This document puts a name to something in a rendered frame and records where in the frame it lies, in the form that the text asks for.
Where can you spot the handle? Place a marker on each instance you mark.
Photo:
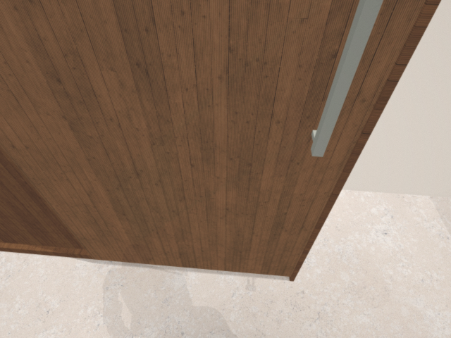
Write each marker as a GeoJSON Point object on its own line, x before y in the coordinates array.
{"type": "Point", "coordinates": [362, 25]}

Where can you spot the wardrobe door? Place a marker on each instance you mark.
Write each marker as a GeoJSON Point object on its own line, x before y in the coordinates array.
{"type": "Point", "coordinates": [178, 132]}
{"type": "Point", "coordinates": [25, 217]}

